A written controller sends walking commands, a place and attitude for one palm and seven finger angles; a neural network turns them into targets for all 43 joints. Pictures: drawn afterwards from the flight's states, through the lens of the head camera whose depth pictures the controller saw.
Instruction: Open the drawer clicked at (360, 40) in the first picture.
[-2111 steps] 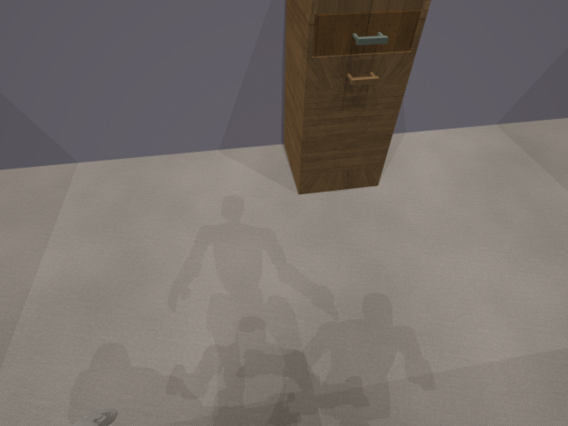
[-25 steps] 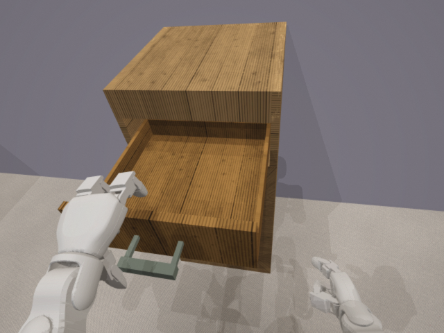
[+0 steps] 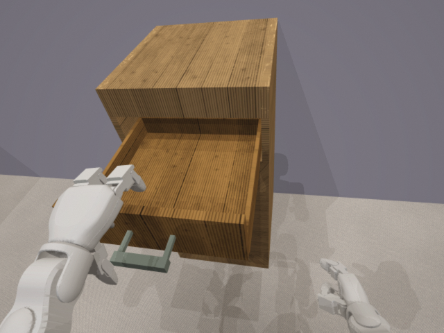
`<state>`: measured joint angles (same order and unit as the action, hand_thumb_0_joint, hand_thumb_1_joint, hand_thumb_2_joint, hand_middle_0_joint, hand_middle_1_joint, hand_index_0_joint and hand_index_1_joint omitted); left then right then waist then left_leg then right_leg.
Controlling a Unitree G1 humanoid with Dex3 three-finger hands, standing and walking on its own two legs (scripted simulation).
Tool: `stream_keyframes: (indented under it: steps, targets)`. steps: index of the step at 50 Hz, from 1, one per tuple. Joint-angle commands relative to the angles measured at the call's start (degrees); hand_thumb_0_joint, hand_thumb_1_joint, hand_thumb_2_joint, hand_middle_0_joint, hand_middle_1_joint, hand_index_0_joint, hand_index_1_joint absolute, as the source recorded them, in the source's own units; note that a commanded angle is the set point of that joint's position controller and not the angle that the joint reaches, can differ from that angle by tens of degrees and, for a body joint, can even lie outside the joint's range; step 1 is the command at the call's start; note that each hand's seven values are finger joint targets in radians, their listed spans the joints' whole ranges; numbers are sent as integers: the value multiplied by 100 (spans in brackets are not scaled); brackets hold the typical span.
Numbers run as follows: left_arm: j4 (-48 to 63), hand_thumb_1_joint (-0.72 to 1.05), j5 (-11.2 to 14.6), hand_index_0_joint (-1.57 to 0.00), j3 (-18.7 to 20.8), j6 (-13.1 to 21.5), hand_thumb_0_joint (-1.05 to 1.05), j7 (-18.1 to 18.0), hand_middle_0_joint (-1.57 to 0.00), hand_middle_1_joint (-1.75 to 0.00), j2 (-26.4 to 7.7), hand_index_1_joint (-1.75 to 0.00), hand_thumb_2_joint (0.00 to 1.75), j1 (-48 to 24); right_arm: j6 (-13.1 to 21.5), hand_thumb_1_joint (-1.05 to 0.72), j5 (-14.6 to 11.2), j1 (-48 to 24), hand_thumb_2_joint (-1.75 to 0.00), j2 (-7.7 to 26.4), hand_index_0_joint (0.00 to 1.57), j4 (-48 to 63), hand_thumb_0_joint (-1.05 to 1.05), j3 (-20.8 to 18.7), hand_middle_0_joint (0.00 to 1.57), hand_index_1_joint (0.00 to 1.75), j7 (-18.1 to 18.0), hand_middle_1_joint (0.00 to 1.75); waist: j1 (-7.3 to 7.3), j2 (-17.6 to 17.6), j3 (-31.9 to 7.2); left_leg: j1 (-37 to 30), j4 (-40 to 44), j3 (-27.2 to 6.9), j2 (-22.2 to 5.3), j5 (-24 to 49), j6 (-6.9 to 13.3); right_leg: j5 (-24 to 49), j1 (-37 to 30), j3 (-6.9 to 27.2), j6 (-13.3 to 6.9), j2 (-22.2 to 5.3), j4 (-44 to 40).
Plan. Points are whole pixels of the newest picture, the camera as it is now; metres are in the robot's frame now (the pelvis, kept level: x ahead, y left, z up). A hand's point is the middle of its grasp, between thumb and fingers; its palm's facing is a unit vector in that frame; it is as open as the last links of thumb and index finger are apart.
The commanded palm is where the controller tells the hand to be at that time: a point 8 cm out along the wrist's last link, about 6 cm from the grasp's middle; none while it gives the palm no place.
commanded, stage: draw the hand back to the body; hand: left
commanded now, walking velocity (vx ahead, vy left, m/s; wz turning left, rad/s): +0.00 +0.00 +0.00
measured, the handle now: (144, 250) +0.25 +0.21 +0.01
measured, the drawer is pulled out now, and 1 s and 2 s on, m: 0.30 0.30 0.30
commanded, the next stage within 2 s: step back with the hand held close in 1.48 s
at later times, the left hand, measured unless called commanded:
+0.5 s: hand (72, 235) +0.20 +0.25 +0.15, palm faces +0.16 -0.06 -0.99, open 13.9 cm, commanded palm +0.16 +0.25 +0.20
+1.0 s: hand (67, 214) +0.21 +0.24 +0.19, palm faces +0.40 -0.83 -0.39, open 11.2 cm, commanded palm +0.15 +0.29 +0.20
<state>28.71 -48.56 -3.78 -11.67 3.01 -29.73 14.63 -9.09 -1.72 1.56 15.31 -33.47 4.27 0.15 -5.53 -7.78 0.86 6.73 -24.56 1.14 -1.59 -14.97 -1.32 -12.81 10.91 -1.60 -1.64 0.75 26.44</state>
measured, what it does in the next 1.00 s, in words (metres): stands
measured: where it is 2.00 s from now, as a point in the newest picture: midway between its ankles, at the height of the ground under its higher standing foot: outside the picture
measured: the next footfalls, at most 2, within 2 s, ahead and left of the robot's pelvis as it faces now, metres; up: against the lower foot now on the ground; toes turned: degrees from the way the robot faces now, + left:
none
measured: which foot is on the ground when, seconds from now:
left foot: down 0.00-1.00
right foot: down 0.00-1.00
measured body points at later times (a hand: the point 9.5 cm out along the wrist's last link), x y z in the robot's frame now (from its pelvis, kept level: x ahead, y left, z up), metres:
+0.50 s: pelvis +0.00 +0.01 +0.00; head +0.00 -0.04 +0.45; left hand +0.19 +0.25 +0.21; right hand +0.23 -0.19 -0.09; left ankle -0.02 +0.14 -0.74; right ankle +0.02 -0.10 -0.74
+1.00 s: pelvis +0.03 +0.02 +0.00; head +0.02 +0.01 +0.45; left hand +0.19 +0.29 +0.21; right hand +0.22 -0.18 -0.08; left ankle -0.02 +0.14 -0.74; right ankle +0.02 -0.10 -0.74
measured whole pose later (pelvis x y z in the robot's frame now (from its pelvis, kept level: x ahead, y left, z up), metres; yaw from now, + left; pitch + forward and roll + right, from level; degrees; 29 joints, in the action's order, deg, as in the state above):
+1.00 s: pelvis +0.03 +0.02 +0.00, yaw +1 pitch -3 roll -1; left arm 34.5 1.8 16.0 6.1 -6.3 -18.8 28.1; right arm 8.2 1.0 10.5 11.6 -36.6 2.1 -3.7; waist -3.3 -2.4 1.8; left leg 4.4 -25.1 0.2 -0.7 -17.5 0.0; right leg -14.4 6.9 -2.5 -0.1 -0.2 24.5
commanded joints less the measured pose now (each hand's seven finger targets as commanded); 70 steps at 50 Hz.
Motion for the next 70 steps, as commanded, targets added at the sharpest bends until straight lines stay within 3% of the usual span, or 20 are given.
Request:
stream_keyframes:
  steps: [1,10,14,15,19,20,24,25,26,27,28,29,30,33,36,39,42,49,64,70]
  targets:
    - [933,-50,-30,-30,1428,216,0,-490,-30,-120,-1259,-120,30,-737,427,-90,17,-1110,-90,370,20,887,0,-239,20,30,-84,30,-118,599,-921,300,214,86,147,1031,220,794,-707,311,154,-146,-508]
    - [947,-50,241,-30,1245,312,0,-317,-30,-120,-1101,-120,30,-470,605,-90,-1,-1001,-90,436,20,991,0,-239,20,30,-140,30,-14,824,-744,413,128,91,194,657,234,284,-438,255,255,-245,-550]
    - [1243,-50,234,-30,1721,506,0,-483,-30,-120,-1623,-120,30,-495,683,-90,-6,-1070,-90,561,20,999,0,-284,20,30,-267,30,-48,501,-872,322,116,36,139,558,202,216,-425,334,221,-235,-597]
    - [1290,-50,163,-30,1467,605,0,-515,-30,-120,-1260,-120,30,-336,733,-90,77,-880,-90,450,20,1050,0,-234,20,30,-252,30,-114,648,-1068,293,78,30,190,751,230,365,-530,204,218,-273,-484]
    - [1291,-50,300,-30,2020,664,0,-724,-30,-120,-1678,-120,30,-87,756,-90,24,-932,-90,545,20,971,0,-307,20,30,-283,30,-111,477,-924,305,94,4,126,753,159,517,-467,244,186,-213,-512]
    - [1217,-50,199,-30,1803,683,0,-714,-30,-120,-1395,-120,30,-73,760,-90,97,-798,-90,444,20,962,0,-266,20,30,-240,30,-146,554,-865,344,91,4,173,873,179,535,-438,154,169,-232,-460]
    - [1088,-50,361,-30,2004,494,0,-672,-30,-120,-1514,-120,30,205,693,-90,-19,-972,-90,540,20,959,0,-327,20,30,-189,30,-99,473,-709,411,176,-14,107,909,136,706,-442,153,152,-161,-434]
    - [1412,-47,4284,-30,1619,1208,0,-724,-30,-118,933,-118,32,-131,1173,-90,48,-469,-90,-9,20,1199,0,-342,20,30,-307,30,443,1474,-380,55,73,-38,5,557,347,493,-331,-164,133,-28,-435]
    - [880,-43,4416,-29,1962,1490,0,-848,-29,-115,313,-115,33,652,1441,-90,99,-325,-90,167,20,1006,0,-353,20,30,-393,30,363,1907,-231,79,130,-84,-119,260,346,110,-232,-138,178,-42,-426]
    - [835,-40,4482,-29,1957,1575,0,-878,-29,-113,359,-113,34,950,1533,-90,100,-443,-90,215,20,922,0,-341,20,30,-408,30,306,1271,-11,151,205,-56,-57,30,311,-129,-96,-96,145,-27,-557]
    - [1477,-36,4757,-29,2230,1737,0,-953,-29,-111,175,-111,36,805,1599,-90,123,-326,-90,212,20,959,0,-348,20,30,-479,30,228,1384,-357,55,222,-69,-41,233,307,-58,-291,-104,171,-140,-613]
    - [1750,-32,4864,-29,2442,1876,0,-1037,-29,-109,-54,-109,37,723,1737,-90,141,-381,-90,261,20,866,0,-361,20,30,-541,30,221,1019,-435,-27,199,-46,-61,299,269,-13,-323,-51,167,-159,-593]
    - [2283,-29,4840,-29,2256,2046,0,-1084,-29,-107,120,-107,39,446,1912,-90,209,-269,-90,205,20,958,0,-317,20,30,-553,30,176,515,-841,-135,222,-40,-2,580,257,233,-556,-48,128,-220,-498]
    - [2407,-18,4873,-28,2213,2127,0,-1208,-28,-100,199,-100,43,697,2159,-90,273,32,-90,178,20,806,0,-303,20,30,-553,30,172,-286,-805,-106,244,-69,0,1282,143,814,-740,-108,55,-225,-333]
    - [2036,-8,4909,-27,2217,2104,0,-1195,-27,-93,273,-93,48,656,2232,-90,286,111,-90,169,20,674,0,-310,20,30,-531,30,224,114,-206,114,292,-143,-35,1348,114,911,-610,-163,34,-184,-416]
    - [1775,2,4959,-26,2363,2106,0,-1135,-26,-86,243,-86,52,651,2214,-90,273,69,-90,207,20,633,0,-368,20,30,-524,30,200,519,-89,124,299,-160,-67,1436,117,1004,-618,-158,39,-150,-450]
    - [1634,13,5014,-25,2285,2120,0,-1055,-25,-80,469,-80,57,876,2170,-90,266,108,-90,199,20,633,0,-392,20,30,-475,30,175,503,-260,55,279,-138,-88,1785,114,1264,-721,-178,53,-170,-364]
    - [1867,37,5057,-24,2704,2136,0,-1047,-24,-64,128,-64,68,1109,2059,-90,233,82,-90,245,20,641,0,-483,20,30,-450,30,134,411,-809,-107,153,-79,-90,2334,91,1722,-956,-134,62,-181,-328]
    - [1577,90,5102,-20,2724,2043,0,-1100,-20,-30,162,-30,90,891,2001,-90,184,35,-90,266,20,592,0,-506,20,30,-547,30,205,420,-451,-69,248,-91,-41,1606,138,1206,-659,-104,82,-173,-502]
    - [1441,90,5125,-20,2826,2024,0,-1146,-20,-30,104,-30,90,1023,2005,-90,199,29,-90,201,20,571,0,-480,20,30,-569,30,171,543,-419,1,267,-89,-22,1388,140,1074,-675,-94,89,-195,-537]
